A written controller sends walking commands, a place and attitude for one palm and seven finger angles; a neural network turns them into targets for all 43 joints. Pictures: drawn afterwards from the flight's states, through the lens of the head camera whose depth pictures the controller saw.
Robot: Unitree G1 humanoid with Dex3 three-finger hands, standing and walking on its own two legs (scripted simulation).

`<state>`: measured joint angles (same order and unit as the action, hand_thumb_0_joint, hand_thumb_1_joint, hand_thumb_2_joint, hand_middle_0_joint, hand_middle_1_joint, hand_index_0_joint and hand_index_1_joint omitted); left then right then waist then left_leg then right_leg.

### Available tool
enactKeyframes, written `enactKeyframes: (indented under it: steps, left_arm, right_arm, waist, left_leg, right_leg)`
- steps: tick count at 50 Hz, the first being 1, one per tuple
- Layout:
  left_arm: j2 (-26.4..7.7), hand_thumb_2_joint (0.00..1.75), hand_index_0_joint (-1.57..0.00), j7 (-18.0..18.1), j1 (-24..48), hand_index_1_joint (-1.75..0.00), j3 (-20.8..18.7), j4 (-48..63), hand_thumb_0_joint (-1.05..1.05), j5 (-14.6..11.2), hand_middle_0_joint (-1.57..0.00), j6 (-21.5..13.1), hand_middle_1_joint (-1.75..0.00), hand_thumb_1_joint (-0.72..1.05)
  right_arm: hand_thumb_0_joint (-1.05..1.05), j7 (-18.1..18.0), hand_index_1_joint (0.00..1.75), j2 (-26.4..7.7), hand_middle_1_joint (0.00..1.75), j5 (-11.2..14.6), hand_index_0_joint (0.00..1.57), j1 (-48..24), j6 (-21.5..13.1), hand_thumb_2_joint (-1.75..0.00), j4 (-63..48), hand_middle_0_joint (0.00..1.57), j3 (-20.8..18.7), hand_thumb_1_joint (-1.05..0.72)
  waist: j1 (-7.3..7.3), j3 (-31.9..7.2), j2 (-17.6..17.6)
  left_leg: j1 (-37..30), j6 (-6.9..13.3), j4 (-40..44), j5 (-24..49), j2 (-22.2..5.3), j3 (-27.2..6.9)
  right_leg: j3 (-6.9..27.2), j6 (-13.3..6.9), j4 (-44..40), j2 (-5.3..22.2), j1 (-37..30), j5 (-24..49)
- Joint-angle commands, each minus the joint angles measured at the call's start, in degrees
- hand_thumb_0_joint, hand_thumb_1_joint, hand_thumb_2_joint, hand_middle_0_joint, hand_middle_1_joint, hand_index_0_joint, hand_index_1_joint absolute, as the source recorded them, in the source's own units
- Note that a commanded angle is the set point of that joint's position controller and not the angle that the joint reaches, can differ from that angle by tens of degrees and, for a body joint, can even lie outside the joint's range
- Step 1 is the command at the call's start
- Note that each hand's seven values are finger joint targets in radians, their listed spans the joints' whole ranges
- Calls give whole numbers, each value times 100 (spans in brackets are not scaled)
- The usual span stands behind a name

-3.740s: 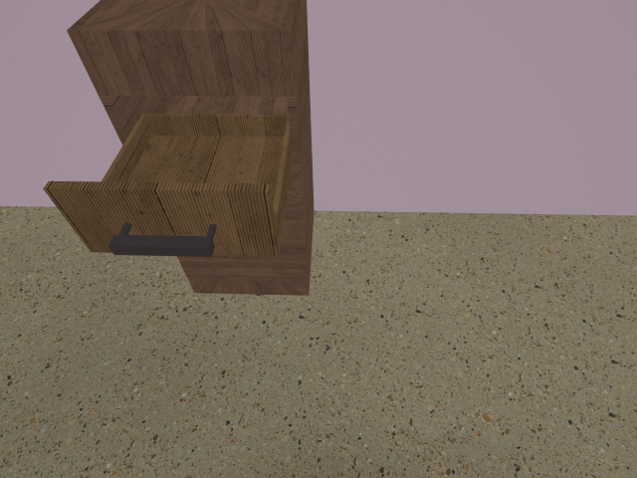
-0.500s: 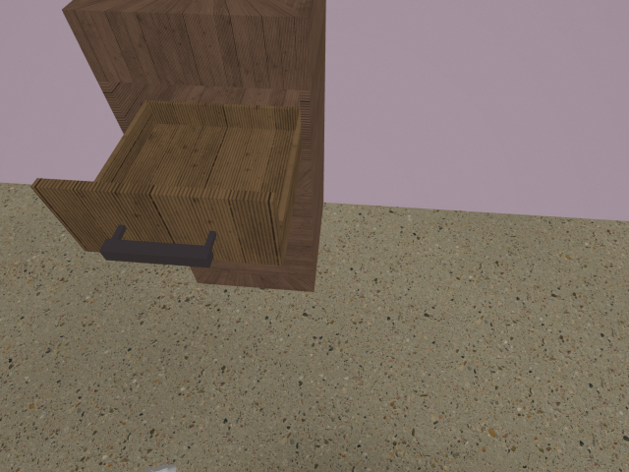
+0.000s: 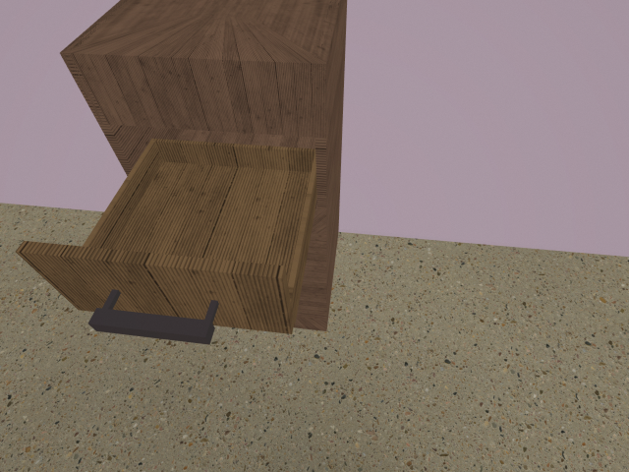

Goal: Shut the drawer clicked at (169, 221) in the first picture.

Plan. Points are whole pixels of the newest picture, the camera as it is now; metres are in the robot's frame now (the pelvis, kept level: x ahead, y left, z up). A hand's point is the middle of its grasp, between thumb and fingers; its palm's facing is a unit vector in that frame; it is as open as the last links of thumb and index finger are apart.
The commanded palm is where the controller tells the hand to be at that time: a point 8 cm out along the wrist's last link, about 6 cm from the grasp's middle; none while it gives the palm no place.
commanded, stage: come to a stop and stand still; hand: left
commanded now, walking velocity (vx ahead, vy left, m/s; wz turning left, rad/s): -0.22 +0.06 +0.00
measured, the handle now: (158, 313) +0.34 +0.26 -0.04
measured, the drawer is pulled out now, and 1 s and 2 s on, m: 0.30 0.30 0.30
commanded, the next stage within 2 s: look again from close up in 1.46 s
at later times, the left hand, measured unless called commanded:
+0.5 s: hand out of the picture +0.05 +0.20 -0.17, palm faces +0.03 -0.96 -0.27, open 7.3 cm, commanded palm none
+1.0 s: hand out of the picture -0.03 +0.20 -0.16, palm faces -0.04 -0.97 -0.22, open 7.3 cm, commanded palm none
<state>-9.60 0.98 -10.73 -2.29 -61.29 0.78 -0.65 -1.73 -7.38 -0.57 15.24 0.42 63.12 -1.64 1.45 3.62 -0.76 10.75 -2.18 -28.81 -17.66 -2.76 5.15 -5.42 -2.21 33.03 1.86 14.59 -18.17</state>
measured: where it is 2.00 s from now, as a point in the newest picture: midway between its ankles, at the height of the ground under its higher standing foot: outside the picture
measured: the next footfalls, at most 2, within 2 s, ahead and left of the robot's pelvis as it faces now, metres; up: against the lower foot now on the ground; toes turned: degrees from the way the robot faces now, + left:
right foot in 0.48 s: -0.01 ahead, -0.11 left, +0.00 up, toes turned -1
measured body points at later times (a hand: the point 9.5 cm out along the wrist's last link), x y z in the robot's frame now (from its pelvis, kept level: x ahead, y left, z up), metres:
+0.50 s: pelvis -0.01 +0.00 +0.00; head +0.05 -0.01 +0.44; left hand +0.05 +0.25 -0.15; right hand +0.05 -0.24 -0.16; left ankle +0.00 +0.14 -0.73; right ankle -0.05 -0.11 -0.74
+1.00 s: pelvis -0.07 +0.02 +0.01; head -0.08 +0.02 +0.46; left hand -0.03 +0.26 -0.15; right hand -0.03 -0.24 -0.14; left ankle +0.00 +0.10 -0.73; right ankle -0.06 -0.11 -0.73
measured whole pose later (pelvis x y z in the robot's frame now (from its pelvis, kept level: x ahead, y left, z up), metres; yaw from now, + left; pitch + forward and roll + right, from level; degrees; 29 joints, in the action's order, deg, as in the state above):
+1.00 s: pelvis -0.07 +0.02 +0.01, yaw -3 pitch -2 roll -1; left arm -11.9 1.6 -17.8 0.7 -55.5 0.9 0.6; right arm -0.1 -12.3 -1.6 14.5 0.7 56.5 -0.3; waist 0.4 0.2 -0.3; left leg 16.8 3.0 -27.8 -12.0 0.9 2.4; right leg 1.3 -0.7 27.8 -1.9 12.6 -17.4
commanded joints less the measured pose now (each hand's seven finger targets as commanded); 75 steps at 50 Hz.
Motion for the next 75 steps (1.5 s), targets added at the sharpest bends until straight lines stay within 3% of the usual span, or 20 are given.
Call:
enactKeyframes:
  steps: [1, 6, 9, 11, 12, 13, 16, 20, 22, 24, 25, 28, 30, 33, 35, 38, 42, 46, 52, 75]
  left_arm:
    - [-859, 90, -20, 138, -439, -30, -193, 195, 0, 4, -20, -3, -30, 90]
    - [-1122, 90, -20, 227, -472, -30, -343, 288, 0, 55, -20, 81, -30, 90]
    - [-1066, 90, -20, 211, -73, -30, -364, 439, 0, 30, -20, 124, -30, 90]
    - [-775, 90, -20, 165, -79, -30, -302, 624, 0, -39, -20, 148, -30, 90]
    - [-549, 90, -20, 173, -39, -30, -239, 688, 0, -52, -20, 177, -30, 90]
    - [-506, 90, -20, 196, -20, -30, -208, 610, 0, -2, -20, 211, -30, 90]
    - [-537, 90, -20, 106, 54, -30, -271, 612, 0, 18, -20, 316, -30, 90]
    - [-506, 90, -20, 50, -133, -30, -193, 600, 0, 25, -20, 219, -30, 90]
    - [-669, 90, -20, 57, -515, -30, -193, 494, 0, 58, -20, 128, -30, 90]
    - [-1257, 90, -20, 91, -427, -30, -250, 478, 0, 76, -20, 31, -30, 90]
    - [-1026, 90, -20, 319, -818, -30, -98, 620, 0, 124, -20, -122, -30, 90]
    - [-1127, 90, -20, 338, -985, -30, -164, 797, 0, 64, -20, -345, -30, 90]
    - [-1088, 90, -20, 346, -1035, -30, -92, 899, 0, 103, -20, -309, -30, 90]
    - [-1143, 90, -20, 302, -372, -30, -5, 1142, 0, 35, -20, -210, -30, 90]
    - [-952, 90, -20, 284, -596, -30, 26, 1116, 0, -21, -20, -86, -30, 90]
    - [-917, 90, -20, 224, -728, -30, 88, 993, 0, 62, -20, -15, -30, 90]
    - [-1069, 90, -20, 133, -629, -30, 133, 939, 0, 44, -20, -43, -30, 90]
    - [-1027, 90, -20, 106, -757, -30, 127, 934, 0, 47, -20, 30, -30, 90]
    - [-871, 90, -20, 55, -938, -30, 138, 743, 0, 5, -20, 1, -30, 90]
    - [-468, 90, -20, 125, -1465, -30, 252, 19, 0, 51, -20, -39, -30, 90]
  right_arm:
    - [0, -67, 30, -572, 30, 13, 20, 484, 64, -90, -152, 20, -170, -90]
    - [0, -61, 30, -588, 30, 45, 20, 11, 162, -90, -446, 20, -238, -90]
    - [0, -43, 30, -605, 30, 43, 20, 124, 138, -90, -467, 20, -243, -90]
    - [0, -72, 30, -1020, 30, -47, 20, 290, 60, -90, -469, 20, -293, -90]
    - [0, -82, 30, -1216, 30, -67, 20, 260, 61, -90, -544, 20, -319, -90]
    - [0, -71, 30, -1180, 30, -107, 20, 181, 61, -90, -528, 20, -299, -90]
    - [0, -151, 30, -1057, 30, -146, 20, -243, 39, -90, -711, 20, -228, -90]
    - [0, -119, 30, -1261, 30, -129, 20, -188, 8, -90, -731, 20, -289, -90]
    - [0, -88, 30, -1237, 30, -23, 20, -249, 12, -90, -730, 20, -307, -90]
    - [0, -7, 30, -829, 30, 60, 20, -354, 67, -90, -896, 20, -234, -90]
    - [0, 46, 30, -999, 30, 23, 20, -713, -156, -90, -1342, 20, -245, -90]
    - [0, 150, 30, -777, 30, 26, 20, -855, -118, -90, -1446, 20, -157, -90]
    - [0, 148, 30, -746, 30, 74, 20, -920, -123, -90, -1512, 20, -110, -90]
    - [0, 124, 30, -923, 30, 33, 20, -100, -113, -90, -1194, 20, -130, -90]
    - [0, 73, 30, -1338, 30, -19, 20, -124, -156, -90, -1164, 20, -157, -90]
    - [0, 95, 30, -1166, 30, -43, 20, -629, -110, -90, -1237, 20, -61, -90]
    - [0, 121, 30, -1232, 30, -56, 20, -401, -56, -90, -1159, 20, -38, -90]
    - [0, 146, 30, -1170, 30, -93, 20, -85, -22, -90, -1012, 20, -2, -90]
    - [0, 97, 30, -1141, 30, -73, 20, 77, -123, -90, -803, 20, 55, -90]
    - [0, 75, 30, -897, 30, 0, 20, 257, -99, -90, -179, 20, -8, -90]
  waist:
    - [-99, -217, 797]
    - [-325, -517, 994]
    - [-132, -716, 847]
    - [-72, -1035, -445]
    - [-20, -892, -1305]
    - [6, -801, -1252]
    - [-159, -173, -1159]
    - [-140, -553, -862]
    - [-283, -805, -285]
    - [-146, -525, 1175]
    - [-266, -1136, 433]
    - [-404, -1575, 1362]
    - [-332, -1183, 1234]
    - [184, -771, 555]
    - [-16, -452, -348]
    - [-217, 673, -636]
    - [-71, 593, 78]
    - [-66, 255, 198]
    - [-155, -249, -104]
    - [-146, 253, -22]
  left_leg:
    - [15, 19, -213, 1894, -269, -66]
    - [1028, -58, -1009, -990, 36, -165]
    - [495, -18, 148, 221, -46, -251]
    - [-833, 352, 565, 3737, -961, -965]
    - [-735, 945, 783, 4981, -1618, -1559]
    - [-474, 1294, 879, 4540, -1754, -1459]
    - [-120, 1292, 833, 4206, -1435, -1183]
    - [-622, 1074, 587, 4023, -1206, -1041]
    - [-478, 663, 51, 2942, -812, -792]
    - [366, 97, -286, 150, -40, -297]
    - [520, 12, -573, -182, 120, -52]
    - [1795, 311, -1352, -649, 324, -220]
    - [1557, 354, -1213, -634, 313, -347]
    - [-360, 414, 203, 1149, 323, -300]
    - [-339, 877, 233, 2458, -656, -1328]
    - [849, 789, 827, 13, -415, -1345]
    - [568, 543, 799, -817, -129, -1075]
    - [613, 532, 884, -1182, -117, -1115]
    - [725, 575, 1156, -960, -268, -1295]
    - [698, 547, 1534, -1252, -369, -1500]
  right_leg:
    - [766, -181, -578, 985, -549, 4895]
    - [1272, -936, -658, 1684, -1665, 6596]
    - [989, -670, -333, 1361, -1539, 5575]
    - [328, 29, 174, 549, -359, 2849]
    - [160, 249, 854, 24, 57, -182]
    - [521, 195, 1796, -135, 102, -1580]
    - [776, 179, 2163, -95, 571, -1309]
    - [387, 211, 496, -133, 125, -757]
    - [493, 202, -1057, -39, -567, 923]
    - [1958, -298, -1469, 1355, -681, 3030]
    - [2204, -70, -619, 1170, -1450, 6405]
    - [1882, -366, 46, 1102, -2890, 7749]
    - [1731, -511, -88, 1056, -2274, 6953]
    - [1238, -274, 44, 544, -569, 4330]
    - [953, 67, -163, 23, 171, 1078]
    - [1116, -15, -897, -8, 250, -293]
    - [1550, -132, -1505, 185, 766, -1336]
    - [1453, -51, -1562, 155, 770, -1826]
    - [1190, -33, -1159, 67, 55, -775]
    - [1176, 7, -1233, 130, 464, -716]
